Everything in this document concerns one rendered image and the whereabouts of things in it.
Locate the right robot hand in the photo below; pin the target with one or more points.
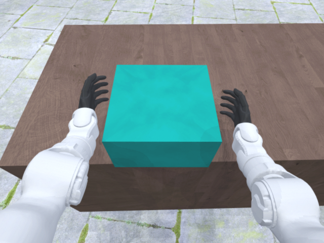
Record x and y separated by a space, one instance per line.
241 112

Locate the robot right upper arm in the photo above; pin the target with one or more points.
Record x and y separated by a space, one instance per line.
287 206

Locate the robot left forearm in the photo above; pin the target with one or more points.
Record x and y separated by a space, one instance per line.
79 142

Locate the robot left upper arm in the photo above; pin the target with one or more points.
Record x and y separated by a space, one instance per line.
55 181

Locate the left robot hand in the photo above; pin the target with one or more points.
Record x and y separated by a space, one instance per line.
88 95

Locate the pedestal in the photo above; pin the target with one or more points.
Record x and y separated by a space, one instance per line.
279 67

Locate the robot right forearm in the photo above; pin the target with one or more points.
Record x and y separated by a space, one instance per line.
252 158

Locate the carton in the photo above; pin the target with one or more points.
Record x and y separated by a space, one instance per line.
161 116

